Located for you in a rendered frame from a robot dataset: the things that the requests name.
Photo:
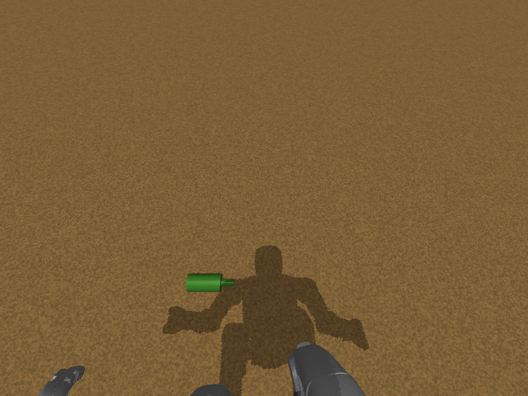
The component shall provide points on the left robot hand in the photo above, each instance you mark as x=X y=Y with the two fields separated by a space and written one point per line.
x=62 y=381

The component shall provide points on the bottle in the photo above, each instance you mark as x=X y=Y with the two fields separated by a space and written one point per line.
x=206 y=283

